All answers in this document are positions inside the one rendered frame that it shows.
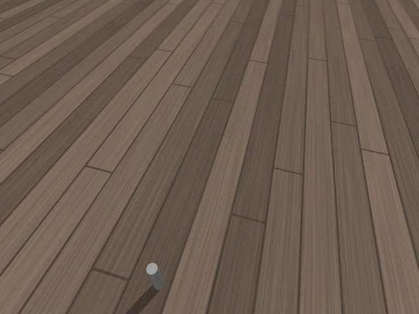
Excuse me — can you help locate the can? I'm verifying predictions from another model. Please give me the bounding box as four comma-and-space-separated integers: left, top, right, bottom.
146, 263, 164, 290

